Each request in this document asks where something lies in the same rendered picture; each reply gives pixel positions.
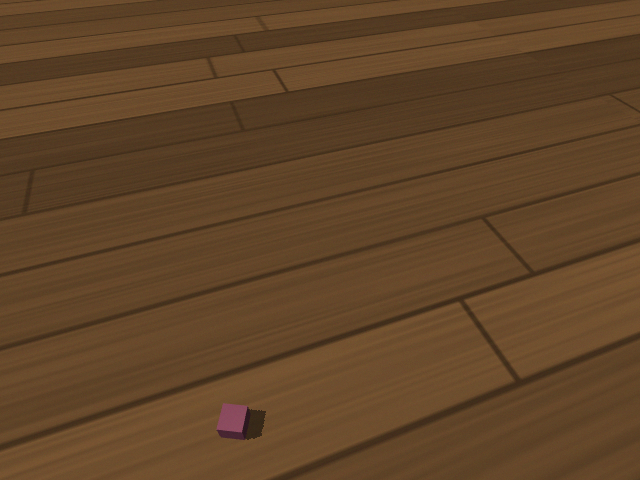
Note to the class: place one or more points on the cube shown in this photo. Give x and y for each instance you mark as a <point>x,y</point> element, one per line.
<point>233,421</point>

